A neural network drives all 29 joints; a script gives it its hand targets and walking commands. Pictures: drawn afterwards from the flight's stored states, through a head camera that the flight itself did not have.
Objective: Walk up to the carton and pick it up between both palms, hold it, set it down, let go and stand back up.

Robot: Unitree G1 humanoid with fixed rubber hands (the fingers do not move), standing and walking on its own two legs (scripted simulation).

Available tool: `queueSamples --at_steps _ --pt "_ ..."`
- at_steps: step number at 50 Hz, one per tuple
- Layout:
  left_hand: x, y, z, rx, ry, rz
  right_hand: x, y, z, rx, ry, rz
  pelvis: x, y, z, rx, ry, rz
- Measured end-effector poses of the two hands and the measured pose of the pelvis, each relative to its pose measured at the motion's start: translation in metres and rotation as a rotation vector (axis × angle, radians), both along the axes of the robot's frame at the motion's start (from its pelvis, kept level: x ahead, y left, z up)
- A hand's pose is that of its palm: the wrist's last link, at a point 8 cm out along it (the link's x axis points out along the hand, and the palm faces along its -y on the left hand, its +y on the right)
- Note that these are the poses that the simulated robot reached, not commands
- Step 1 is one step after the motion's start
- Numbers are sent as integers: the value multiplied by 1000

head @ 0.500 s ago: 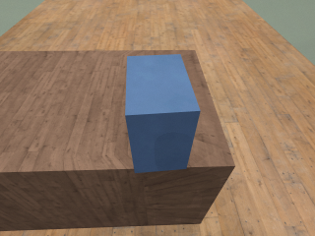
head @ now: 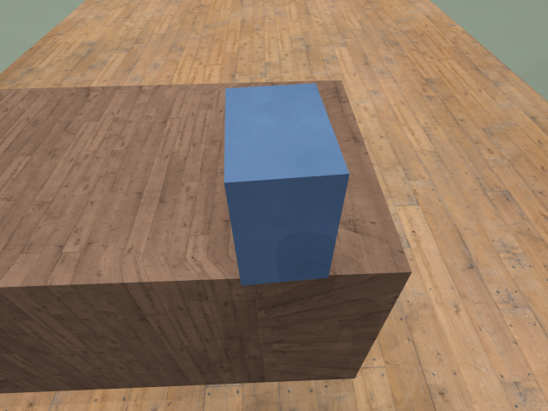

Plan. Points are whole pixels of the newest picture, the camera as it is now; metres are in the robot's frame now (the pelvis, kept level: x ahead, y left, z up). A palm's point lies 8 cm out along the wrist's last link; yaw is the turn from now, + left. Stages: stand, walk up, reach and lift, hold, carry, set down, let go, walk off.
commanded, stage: stand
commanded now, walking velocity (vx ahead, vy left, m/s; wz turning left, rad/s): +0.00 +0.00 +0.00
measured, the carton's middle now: (278, 185) +0.49 +0.03 +0.04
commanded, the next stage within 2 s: none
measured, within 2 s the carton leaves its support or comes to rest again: neither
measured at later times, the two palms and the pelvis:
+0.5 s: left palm out of the picture +0.04 +0.24 -0.13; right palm out of the picture +0.02 -0.26 -0.12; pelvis +0.02 -0.01 +0.00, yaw +0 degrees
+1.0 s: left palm out of the picture +0.07 +0.23 -0.13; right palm out of the picture +0.06 -0.26 -0.13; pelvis +0.05 -0.01 +0.00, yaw +0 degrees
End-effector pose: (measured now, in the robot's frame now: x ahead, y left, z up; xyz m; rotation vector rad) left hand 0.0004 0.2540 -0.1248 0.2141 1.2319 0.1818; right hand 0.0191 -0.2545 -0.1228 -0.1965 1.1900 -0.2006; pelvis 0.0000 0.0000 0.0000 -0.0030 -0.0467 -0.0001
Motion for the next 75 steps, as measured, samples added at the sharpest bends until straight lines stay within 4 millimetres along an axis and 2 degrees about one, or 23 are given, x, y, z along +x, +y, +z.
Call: queueSamples --at_steps 9,20,36,60,75 --pt "2 -6 -3 -4 12 8 -5 -5 -2 -5 25 -12 1 -4 -1 -2 7 0" --pt "26 -13 -3 -13 -2 1 -1 -7 -1 -4 49 -31 13 -9 1 -2 19 -4" --pt "60 -23 -2 -19 -17 -3 29 -2 -3 15 51 -17 35 -14 3 -1 14 -4" --pt "75 -27 -4 -21 26 -7 47 0 -5 18 84 -11 55 -15 6 2 7 -8" --pt "69 -29 -7 -27 65 -2 38 4 -7 22 129 -20 56 -13 7 1 7 -10"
